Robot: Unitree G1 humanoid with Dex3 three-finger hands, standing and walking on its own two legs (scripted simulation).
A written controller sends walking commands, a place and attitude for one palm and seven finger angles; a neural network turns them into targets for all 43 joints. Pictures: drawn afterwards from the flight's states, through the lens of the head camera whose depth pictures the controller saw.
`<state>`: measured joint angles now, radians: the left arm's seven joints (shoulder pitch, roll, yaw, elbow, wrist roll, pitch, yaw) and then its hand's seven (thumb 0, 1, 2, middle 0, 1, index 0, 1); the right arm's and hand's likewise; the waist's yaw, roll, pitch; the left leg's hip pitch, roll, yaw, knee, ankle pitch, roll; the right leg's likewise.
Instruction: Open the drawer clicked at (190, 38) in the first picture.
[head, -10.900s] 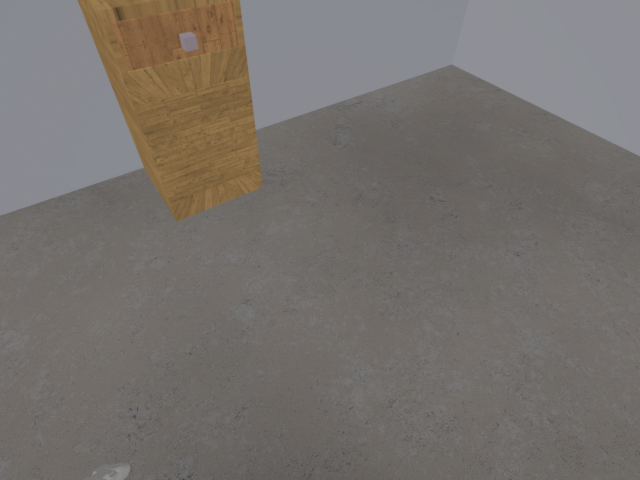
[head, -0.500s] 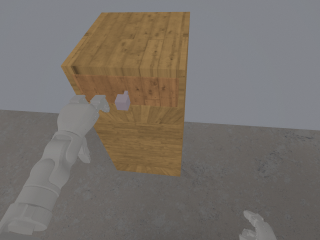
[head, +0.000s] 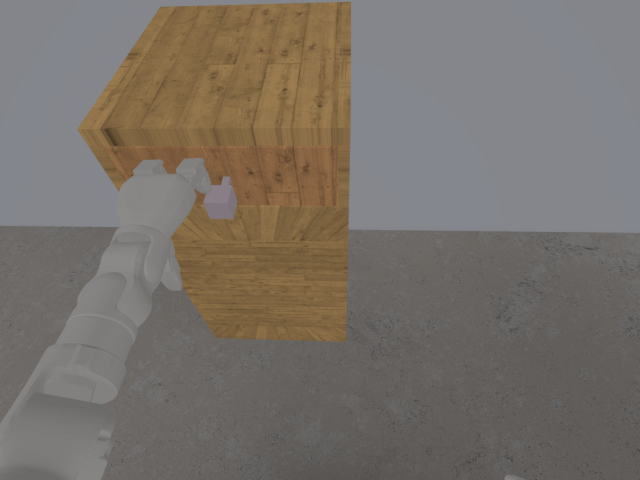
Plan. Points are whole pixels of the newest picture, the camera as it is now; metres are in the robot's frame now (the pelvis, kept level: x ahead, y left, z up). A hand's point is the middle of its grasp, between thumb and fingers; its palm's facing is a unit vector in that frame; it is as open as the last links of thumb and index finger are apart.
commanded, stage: move the hooked fingers above the handle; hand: left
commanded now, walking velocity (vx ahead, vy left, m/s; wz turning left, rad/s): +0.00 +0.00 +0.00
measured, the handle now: (223, 194) +0.56 +0.20 -0.01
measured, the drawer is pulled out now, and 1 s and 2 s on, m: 0.00 0.00 0.00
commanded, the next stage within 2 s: none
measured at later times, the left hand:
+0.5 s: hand (195, 196) +0.49 +0.21 +0.06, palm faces -0.02 +0.00 -1.00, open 13.8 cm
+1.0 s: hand (194, 196) +0.50 +0.22 +0.05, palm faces -0.09 -0.01 -1.00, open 13.8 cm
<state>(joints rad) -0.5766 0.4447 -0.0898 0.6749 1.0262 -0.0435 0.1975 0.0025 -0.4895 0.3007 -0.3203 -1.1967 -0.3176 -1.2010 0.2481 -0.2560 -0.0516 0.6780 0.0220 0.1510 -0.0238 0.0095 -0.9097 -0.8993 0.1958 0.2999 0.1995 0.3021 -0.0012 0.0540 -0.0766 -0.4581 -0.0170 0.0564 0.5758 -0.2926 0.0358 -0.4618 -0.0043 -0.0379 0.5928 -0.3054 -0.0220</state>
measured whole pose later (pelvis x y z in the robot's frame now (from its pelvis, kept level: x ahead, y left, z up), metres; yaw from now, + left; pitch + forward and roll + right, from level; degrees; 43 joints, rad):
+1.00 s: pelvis +0.00 +0.01 -0.01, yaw -2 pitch +17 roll -1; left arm -0.88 0.51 -0.04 1.08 1.06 -0.03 0.21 0.00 -0.49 0.30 -0.32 -1.20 -0.32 -1.20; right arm 0.40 -0.26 -0.06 0.71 0.00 0.14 -0.02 0.01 -0.91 -0.90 0.20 0.30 0.20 0.30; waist -0.11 0.06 -0.13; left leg -0.64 0.01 0.07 0.67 -0.33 0.04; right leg -0.63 0.02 -0.03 0.63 -0.31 -0.01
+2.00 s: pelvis +0.00 +0.01 -0.01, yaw -2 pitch +18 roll -1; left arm -0.96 0.53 0.00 1.16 1.07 0.02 0.23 0.00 -0.49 0.30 -0.35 -1.21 -0.37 -1.23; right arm 0.33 -0.26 -0.02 0.69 0.01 0.15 -0.04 0.01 -0.91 -0.90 0.20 0.30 0.20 0.30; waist -0.15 0.06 -0.13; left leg -0.66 0.01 0.07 0.68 -0.33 0.05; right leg -0.65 0.02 -0.02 0.64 -0.31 -0.01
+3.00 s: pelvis -0.01 +0.01 -0.02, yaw +1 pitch +21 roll -2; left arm -0.96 0.58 -0.10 1.04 1.04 -0.22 0.17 0.00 -0.49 0.30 -0.32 -1.20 -0.32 -1.20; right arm 0.44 -0.29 -0.06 0.73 -0.01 0.09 -0.07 0.01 -0.91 -0.90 0.20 0.30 0.20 0.30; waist -0.13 0.03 -0.11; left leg -0.79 0.00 0.02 0.78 -0.35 0.05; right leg -0.74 0.01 -0.07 0.71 -0.33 -0.01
